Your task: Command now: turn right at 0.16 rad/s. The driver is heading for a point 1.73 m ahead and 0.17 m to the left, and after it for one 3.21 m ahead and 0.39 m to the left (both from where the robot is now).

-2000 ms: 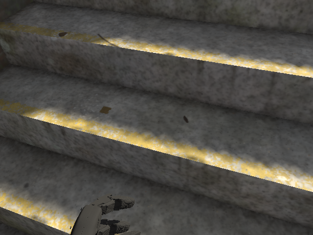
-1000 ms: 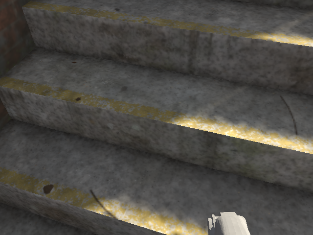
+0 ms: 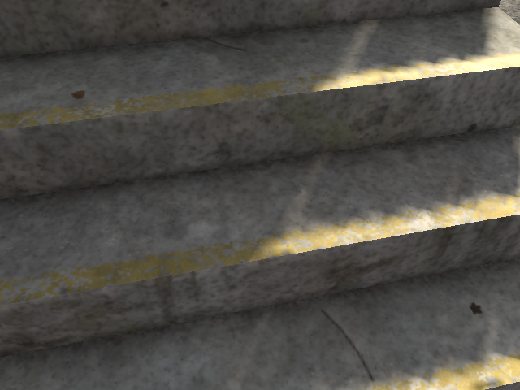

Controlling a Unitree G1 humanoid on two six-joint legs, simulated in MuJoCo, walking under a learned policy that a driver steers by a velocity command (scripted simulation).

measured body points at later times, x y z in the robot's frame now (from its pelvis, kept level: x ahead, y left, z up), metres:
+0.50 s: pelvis +0.07 -0.01 +0.06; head +0.08 -0.01 +0.51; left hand +0.19 +0.22 -0.07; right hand +0.19 -0.24 -0.07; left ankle +0.09 +0.09 -0.67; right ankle +0.11 -0.14 -0.67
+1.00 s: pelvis +0.15 -0.03 +0.06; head +0.13 -0.04 +0.51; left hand +0.17 +0.21 -0.08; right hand +0.10 -0.26 -0.09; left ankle +0.08 +0.08 -0.67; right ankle +0.13 -0.13 -0.67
